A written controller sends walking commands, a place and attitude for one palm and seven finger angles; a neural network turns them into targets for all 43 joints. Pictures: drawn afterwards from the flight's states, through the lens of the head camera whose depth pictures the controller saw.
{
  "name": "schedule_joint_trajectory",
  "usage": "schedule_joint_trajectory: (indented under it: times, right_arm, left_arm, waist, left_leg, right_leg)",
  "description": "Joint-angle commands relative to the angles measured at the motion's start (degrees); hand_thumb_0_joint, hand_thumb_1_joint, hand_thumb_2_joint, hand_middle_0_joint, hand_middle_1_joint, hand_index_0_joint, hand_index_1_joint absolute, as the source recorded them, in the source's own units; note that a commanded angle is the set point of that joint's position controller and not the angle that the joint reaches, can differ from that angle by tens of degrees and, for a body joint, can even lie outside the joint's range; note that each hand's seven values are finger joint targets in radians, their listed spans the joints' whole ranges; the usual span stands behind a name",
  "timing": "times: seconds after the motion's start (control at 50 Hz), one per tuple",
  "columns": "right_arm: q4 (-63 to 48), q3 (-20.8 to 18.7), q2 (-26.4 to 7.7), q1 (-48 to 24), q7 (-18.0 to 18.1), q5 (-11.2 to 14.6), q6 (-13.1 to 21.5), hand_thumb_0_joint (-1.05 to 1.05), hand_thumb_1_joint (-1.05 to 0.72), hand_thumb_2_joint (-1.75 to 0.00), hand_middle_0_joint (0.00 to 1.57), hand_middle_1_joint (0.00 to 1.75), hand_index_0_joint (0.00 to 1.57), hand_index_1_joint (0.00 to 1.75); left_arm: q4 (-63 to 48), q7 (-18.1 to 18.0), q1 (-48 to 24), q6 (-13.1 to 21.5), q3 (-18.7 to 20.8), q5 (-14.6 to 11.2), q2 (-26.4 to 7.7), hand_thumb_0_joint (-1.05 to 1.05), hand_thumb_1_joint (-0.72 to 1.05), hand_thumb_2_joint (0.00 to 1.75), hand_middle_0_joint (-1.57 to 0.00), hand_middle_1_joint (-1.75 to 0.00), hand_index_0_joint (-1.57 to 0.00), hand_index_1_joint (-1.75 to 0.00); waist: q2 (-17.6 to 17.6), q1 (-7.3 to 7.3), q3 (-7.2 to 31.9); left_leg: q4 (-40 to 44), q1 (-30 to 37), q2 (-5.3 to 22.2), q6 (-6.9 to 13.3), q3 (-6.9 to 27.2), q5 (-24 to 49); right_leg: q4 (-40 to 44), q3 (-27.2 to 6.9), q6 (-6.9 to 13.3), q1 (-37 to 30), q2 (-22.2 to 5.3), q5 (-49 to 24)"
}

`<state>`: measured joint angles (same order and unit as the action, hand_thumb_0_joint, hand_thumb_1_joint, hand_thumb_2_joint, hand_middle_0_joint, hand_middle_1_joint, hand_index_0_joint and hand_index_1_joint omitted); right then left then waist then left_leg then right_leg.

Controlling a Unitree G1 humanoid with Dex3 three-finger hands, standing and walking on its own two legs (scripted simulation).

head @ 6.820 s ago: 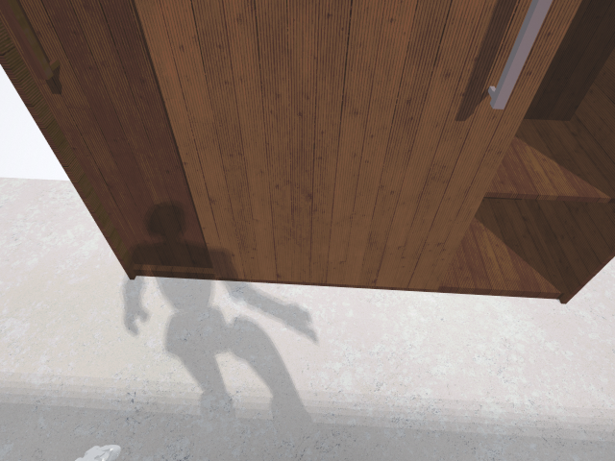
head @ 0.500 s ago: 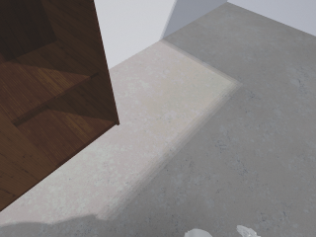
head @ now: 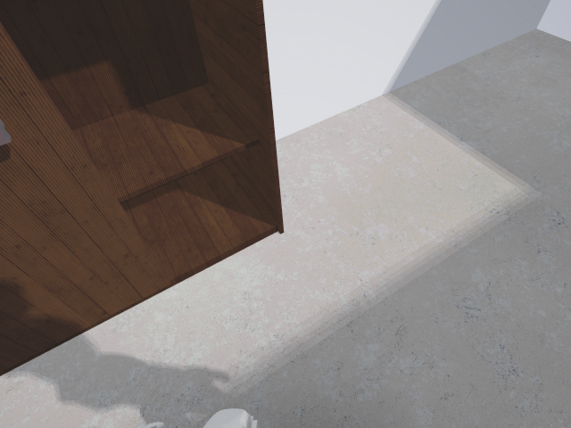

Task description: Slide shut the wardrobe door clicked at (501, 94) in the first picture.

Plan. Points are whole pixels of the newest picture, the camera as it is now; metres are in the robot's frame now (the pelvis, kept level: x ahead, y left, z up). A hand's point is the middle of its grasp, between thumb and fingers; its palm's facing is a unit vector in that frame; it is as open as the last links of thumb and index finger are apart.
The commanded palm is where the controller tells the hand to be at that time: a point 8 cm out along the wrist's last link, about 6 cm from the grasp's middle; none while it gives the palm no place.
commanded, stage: turn to face it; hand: left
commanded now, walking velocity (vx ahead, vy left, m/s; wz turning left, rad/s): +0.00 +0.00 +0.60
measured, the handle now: out of the picture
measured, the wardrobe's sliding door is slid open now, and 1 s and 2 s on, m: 0.49 0.49 0.49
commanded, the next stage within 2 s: take the last steps up to it in 0.88 s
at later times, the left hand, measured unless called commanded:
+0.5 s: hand out of the picture +0.05 +0.28 -0.16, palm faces +0.32 -0.91 -0.26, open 7.4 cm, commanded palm none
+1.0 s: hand out of the picture -0.03 +0.18 -0.15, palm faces +0.52 -0.81 -0.27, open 7.4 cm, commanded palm none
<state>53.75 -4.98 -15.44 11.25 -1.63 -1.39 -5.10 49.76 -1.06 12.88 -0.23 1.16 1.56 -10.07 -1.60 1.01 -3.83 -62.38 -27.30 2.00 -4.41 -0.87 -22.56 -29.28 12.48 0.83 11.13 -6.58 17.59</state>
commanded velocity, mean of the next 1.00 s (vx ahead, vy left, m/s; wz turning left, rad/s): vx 0.01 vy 0.00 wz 0.44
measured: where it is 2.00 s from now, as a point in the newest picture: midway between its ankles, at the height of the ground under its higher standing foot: (254, 422)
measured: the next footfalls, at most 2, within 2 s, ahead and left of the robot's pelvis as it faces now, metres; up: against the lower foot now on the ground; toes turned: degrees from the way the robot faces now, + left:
left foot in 0.18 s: +0.03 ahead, +0.14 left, +0.00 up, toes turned +13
right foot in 0.68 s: +0.11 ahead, -0.08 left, +0.00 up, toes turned +21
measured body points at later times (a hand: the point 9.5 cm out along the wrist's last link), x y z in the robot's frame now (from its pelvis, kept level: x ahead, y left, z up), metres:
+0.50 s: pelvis +0.01 +0.04 +0.00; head +0.05 +0.07 +0.45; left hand +0.03 +0.33 -0.14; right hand +0.16 -0.17 -0.14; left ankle -0.01 +0.13 -0.74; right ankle +0.05 -0.12 -0.67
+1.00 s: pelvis +0.03 -0.01 +0.00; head +0.06 -0.02 +0.45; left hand -0.06 +0.22 -0.13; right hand +0.21 -0.21 -0.16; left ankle -0.08 +0.12 -0.67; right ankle +0.07 -0.09 -0.74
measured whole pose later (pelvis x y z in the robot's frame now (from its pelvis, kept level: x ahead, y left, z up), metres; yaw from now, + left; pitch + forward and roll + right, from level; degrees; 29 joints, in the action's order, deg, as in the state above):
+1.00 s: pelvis +0.03 -0.01 +0.00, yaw +31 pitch -1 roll +2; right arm 56.1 -4.3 -14.6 12.3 -0.3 -1.2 -4.6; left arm 53.4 -1.2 16.0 0.1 1.5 1.7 -9.7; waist -1.3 -0.6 -2.9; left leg -55.8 -23.1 1.2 -3.5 1.6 -24.4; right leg -27.7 8.3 1.6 11.5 -4.5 15.5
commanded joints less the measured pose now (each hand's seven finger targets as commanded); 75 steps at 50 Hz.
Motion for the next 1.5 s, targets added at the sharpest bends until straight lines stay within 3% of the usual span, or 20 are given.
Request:
schedule_joint_trajectory:
  times: [0.0,0.12,0.14,0.16,0.18,0.3,0.52,0.6,0.64,0.66,0.68,0.74,0.8,0.96,1.08,1.1,1.14,1.16,1.26,1.48]
  right_arm:
    - [-6.15,0.18,-1.92,-6.48,-0.24,0.47,1.91,0.00,-0.90,-0.90,0.20,0.30,0.20,0.30]
    - [-6.15,0.34,-3.22,-1.63,0.13,0.39,3.42,0.00,-0.90,-0.90,0.20,0.30,0.20,0.30]
    - [-5.42,-0.56,-6.78,2.79,0.16,0.24,4.03,0.00,-0.90,-0.90,0.20,0.30,0.20,0.30]
    - [-5.15,-2.21,-13.75,7.15,0.45,0.03,4.40,0.00,-0.90,-0.90,0.20,0.30,0.20,0.30]
    - [-3.43,-2.29,-15.26,10.81,1.08,0.65,4.07,0.00,-0.90,-0.90,0.20,0.30,0.20,0.30]
    - [-6.03,-0.15,-8.41,-0.51,2.32,0.31,4.86,0.00,-0.90,-0.90,0.20,0.30,0.20,0.30]
    - [-4.69,-1.29,-8.35,3.60,2.19,-0.08,4.13,0.00,-0.90,-0.90,0.20,0.30,0.20,0.30]
    - [-5.47,-1.45,-8.03,0.81,2.09,-0.04,3.69,0.00,-0.90,-0.90,0.20,0.30,0.20,0.30]
    - [-5.81,-1.24,-6.00,0.29,1.86,0.69,3.75,0.00,-0.90,-0.90,0.20,0.30,0.20,0.30]
    - [-6.47,-0.71,-2.07,1.93,1.50,1.26,3.88,0.00,-0.90,-0.90,0.20,0.30,0.20,0.30]
    - [-7.44,-1.06,-2.54,1.88,1.71,0.69,3.69,0.00,-0.90,-0.90,0.20,0.30,0.20,0.30]
    - [-4.14,-1.53,-3.69,1.80,1.00,-0.10,1.84,0.00,-0.90,-0.90,0.20,0.30,0.20,0.30]
    - [-2.71,-0.88,-2.48,2.95,0.61,-0.13,1.76,0.00,-0.90,-0.90,0.20,0.30,0.20,0.30]
    - [-2.59,0.91,-0.46,-3.50,1.20,0.68,2.37,0.00,-0.90,-0.90,0.20,0.30,0.20,0.30]
    - [-0.30,2.00,0.32,2.46,1.18,0.41,4.72,0.00,-0.90,-0.90,0.20,0.30,0.20,0.30]
    - [0.79,1.76,-1.47,6.03,1.38,0.46,5.48,0.00,-0.90,-0.90,0.20,0.30,0.20,0.30]
    - [2.25,0.15,-9.86,13.67,2.11,-0.30,5.57,0.00,-0.90,-0.90,0.20,0.30,0.20,0.30]
    - [3.10,0.11,-9.29,13.62,2.54,-0.22,5.58,0.00,-0.90,-0.90,0.20,0.30,0.20,0.30]
    - [2.51,2.18,-2.72,7.51,3.14,0.54,7.64,0.00,-0.90,-0.90,0.20,0.30,0.20,0.30]
    - [7.14,1.22,-2.98,12.57,3.34,-0.20,8.52,0.00,-0.90,-0.90,0.20,0.30,0.20,0.30]
  left_arm:
    - [-2.17,-0.94,3.65,0.66,4.44,0.10,-13.58,0.00,0.90,0.90,-0.20,-0.30,-0.20,-0.30]
    - [-1.20,-0.36,3.31,-0.30,5.33,-0.33,-14.62,0.00,0.90,0.90,-0.20,-0.30,-0.20,-0.30]
    - [-1.72,-0.10,3.37,-0.49,5.24,-0.84,-13.64,0.00,0.90,0.90,-0.20,-0.30,-0.20,-0.30]
    - [-4.30,0.43,2.04,-0.60,4.29,-1.20,-9.24,0.00,0.90,0.90,-0.20,-0.30,-0.20,-0.30]
    - [-6.46,-0.05,-1.66,-1.14,3.48,-0.61,-8.97,0.00,0.90,0.90,-0.20,-0.30,-0.20,-0.30]
    - [-2.14,0.37,-0.14,-1.50,4.39,-0.77,-9.37,0.00,0.90,0.90,-0.20,-0.30,-0.20,-0.30]
    - [-5.52,-0.24,-6.48,-1.18,3.58,-1.16,-8.09,0.00,0.90,0.90,-0.20,-0.30,-0.20,-0.30]
    - [-4.75,-0.54,-1.69,-0.52,3.35,-1.50,-7.88,0.00,0.90,0.90,-0.20,-0.30,-0.20,-0.30]
    - [-3.48,-0.84,3.00,0.41,3.83,-1.25,-10.01,0.00,0.90,0.90,-0.20,-0.30,-0.20,-0.30]
    - [-3.48,-1.34,4.67,1.16,4.80,-0.18,-15.17,0.00,0.90,0.90,-0.20,-0.30,-0.20,-0.30]
    - [-3.91,-1.09,4.48,0.87,4.80,-0.18,-17.62,0.00,0.90,0.90,-0.20,-0.30,-0.20,-0.30]
    - [-5.01,-1.08,-3.06,0.75,4.00,-0.65,-11.91,0.00,0.90,0.90,-0.20,-0.30,-0.20,-0.30]
    - [-4.12,-1.06,-2.37,1.24,3.37,-0.50,-9.59,0.00,0.90,0.90,-0.20,-0.30,-0.20,-0.30]
    - [1.86,-1.01,7.00,1.21,3.97,0.30,-11.85,0.00,0.90,0.90,-0.20,-0.30,-0.20,-0.30]
    - [5.42,-0.28,6.67,1.12,4.08,-0.03,-11.73,0.00,0.90,0.90,-0.20,-0.30,-0.20,-0.30]
    - [5.22,-0.03,5.77,0.84,3.68,-0.48,-10.19,0.00,0.90,0.90,-0.20,-0.30,-0.20,-0.30]
    - [2.08,0.67,3.49,0.76,2.01,-0.32,-4.32,0.00,0.90,0.90,-0.20,-0.30,-0.20,-0.30]
    - [1.67,0.41,0.30,0.56,1.99,0.20,-5.61,0.00,0.90,0.90,-0.20,-0.30,-0.20,-0.30]
    - [6.51,2.08,4.46,1.05,2.00,0.01,-5.07,0.00,0.90,0.90,-0.20,-0.30,-0.20,-0.30]
    - [3.46,2.59,-3.42,1.72,2.47,-0.50,-2.98,0.00,0.90,0.90,-0.20,-0.30,-0.20,-0.30]
  waist:
    - [12.04,-3.17,3.52]
    - [10.83,-1.06,7.36]
    - [3.43,1.61,10.31]
    - [-16.36,3.77,10.95]
    - [-13.71,4.93,11.59]
    - [-4.94,-0.63,6.63]
    - [-6.37,1.56,6.80]
    - [-6.91,-0.83,7.20]
    - [-2.13,-3.08,8.29]
    - [12.65,-3.27,9.51]
    - [16.35,-3.01,8.13]
    - [9.69,-0.05,0.51]
    - [11.45,0.18,0.59]
    - [11.88,-3.76,3.70]
    - [11.71,-1.35,4.68]
    - [6.11,0.52,4.80]
    - [-16.37,3.63,1.37]
    - [-14.94,4.37,-0.31]
    - [-5.44,-0.86,-4.22]
    - [-5.48,-0.01,-4.88]
  left_leg:
    - [9.71,-1.98,0.61,0.32,-2.95,-1.69]
    - [32.12,12.87,-1.10,3.06,-6.64,7.49]
    - [37.85,23.80,2.55,5.31,-0.87,18.57]
    - [39.70,32.51,18.33,12.24,20.52,42.72]
    - [39.36,31.59,22.70,16.99,23.63,54.55]
    - [41.40,20.48,10.61,13.32,12.38,39.72]
    - [40.03,21.93,9.70,15.60,21.36,36.55]
    - [36.68,14.98,7.54,13.80,22.11,37.32]
    - [30.80,6.87,3.28,9.43,19.42,25.22]
    - [19.29,-3.04,-4.24,4.73,10.53,5.76]
    - [7.72,-5.20,-7.18,2.91,6.04,-12.14]
    - [-7.81,-4.38,-2.84,2.87,7.15,-2.52]
    - [-6.90,-3.54,-1.90,1.63,4.76,2.55]
    - [12.04,1.15,-1.47,1.04,0.14,-4.22]
    - [35.31,18.20,-2.43,3.76,-4.62,3.08]
    - [41.60,25.83,-0.60,4.62,-1.80,4.53]
    - [51.49,32.05,19.51,14.32,25.81,-3.36]
    - [53.22,27.48,20.51,16.44,27.29,-10.22]
    - [53.77,20.51,11.77,14.27,12.29,5.49]
    - [49.00,21.06,13.15,14.61,6.81,19.47]
  right_leg:
    - [8.01,-7.04,6.52,-7.03,-14.83,-28.04]
    - [-4.07,-1.28,2.14,-4.43,-14.17,-28.76]
    - [-14.69,-0.08,-0.66,3.74,-12.14,-22.14]
    - [-28.85,0.54,-5.43,20.99,-3.04,14.16]
    - [-35.08,-6.83,-5.43,24.28,-1.20,22.37]
    - [-38.60,-11.97,-6.12,20.39,-0.55,4.85]
    - [-21.73,-12.94,-6.13,16.96,3.34,8.01]
    - [-7.50,-11.38,-4.97,4.61,6.03,2.73]
    - [7.50,-13.59,-4.18,-7.81,2.74,-7.88]
    - [12.52,-27.82,0.11,-15.27,-11.36,-13.66]
    - [12.42,-34.50,6.88,-9.22,-21.45,-19.69]
    - [15.16,-25.68,7.15,3.95,-13.35,-4.58]
    - [13.65,-17.50,5.48,2.55,-9.36,-11.28]
    - [9.48,-15.46,8.28,-6.22,-11.91,-28.53]
    - [8.66,-13.44,4.55,1.44,-10.35,-1.29]
    - [3.34,-10.46,2.22,7.85,-7.68,5.19]
    - [-20.83,-3.44,-2.24,27.88,3.37,16.86]
    - [-27.20,-7.84,-1.57,28.71,1.78,16.34]
    - [-32.58,-9.68,-2.21,24.87,0.09,0.50]
    - [-9.73,-6.64,-2.08,15.86,1.28,-2.20]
